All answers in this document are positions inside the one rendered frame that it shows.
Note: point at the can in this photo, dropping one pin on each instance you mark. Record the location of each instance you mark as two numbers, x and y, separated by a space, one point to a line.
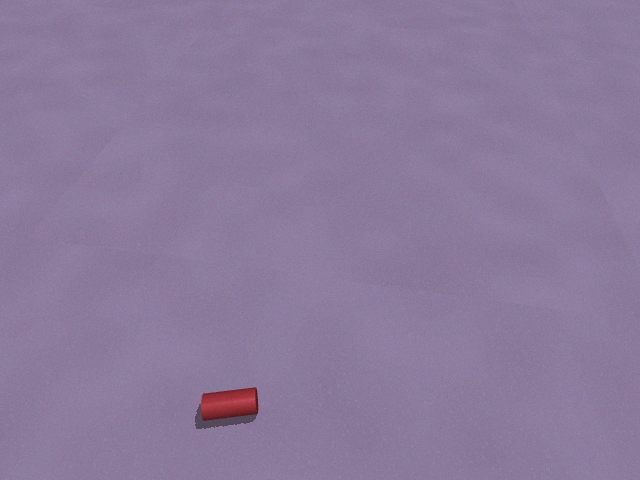
226 404

